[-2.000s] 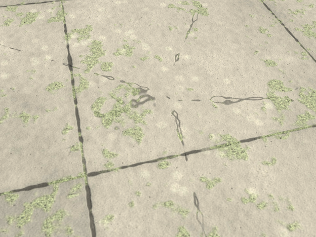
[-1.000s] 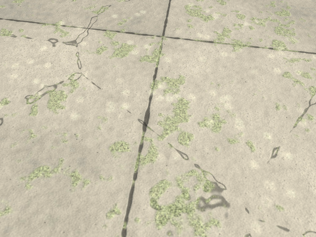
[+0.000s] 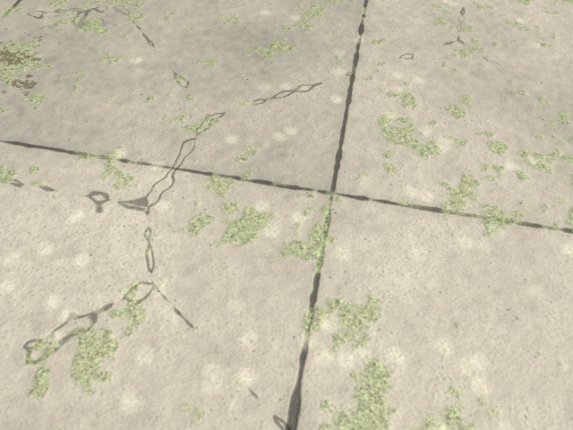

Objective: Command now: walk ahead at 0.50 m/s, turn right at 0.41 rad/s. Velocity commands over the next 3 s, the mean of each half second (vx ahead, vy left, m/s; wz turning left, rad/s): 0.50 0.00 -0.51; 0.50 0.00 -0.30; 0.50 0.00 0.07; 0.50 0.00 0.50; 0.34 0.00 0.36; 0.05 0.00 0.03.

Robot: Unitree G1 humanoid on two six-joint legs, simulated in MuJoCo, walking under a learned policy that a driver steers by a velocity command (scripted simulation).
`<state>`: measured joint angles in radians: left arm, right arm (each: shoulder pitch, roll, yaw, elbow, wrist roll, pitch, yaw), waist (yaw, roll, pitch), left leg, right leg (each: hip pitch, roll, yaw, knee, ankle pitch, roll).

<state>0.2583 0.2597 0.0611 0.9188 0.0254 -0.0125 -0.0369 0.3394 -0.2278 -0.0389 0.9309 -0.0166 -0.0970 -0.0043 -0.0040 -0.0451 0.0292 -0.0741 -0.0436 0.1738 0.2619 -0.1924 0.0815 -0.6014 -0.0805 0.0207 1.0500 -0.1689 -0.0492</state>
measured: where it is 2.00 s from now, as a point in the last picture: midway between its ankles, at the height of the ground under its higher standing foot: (401, 261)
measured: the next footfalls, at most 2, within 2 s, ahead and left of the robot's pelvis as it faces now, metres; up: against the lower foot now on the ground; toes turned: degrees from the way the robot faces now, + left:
right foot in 0.28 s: +0.29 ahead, -0.11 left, +0.00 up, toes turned -15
left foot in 0.82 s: +0.64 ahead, -0.06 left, +0.00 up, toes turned -23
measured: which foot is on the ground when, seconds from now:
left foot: down 0.00-0.30, up 0.32-0.80, down 0.82-1.00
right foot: up 0.00-0.26, down 0.28-0.84, up 0.86-1.00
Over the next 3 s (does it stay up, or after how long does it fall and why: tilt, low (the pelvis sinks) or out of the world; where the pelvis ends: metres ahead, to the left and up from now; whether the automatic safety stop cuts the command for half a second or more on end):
stays up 1.30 -0.32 -0.01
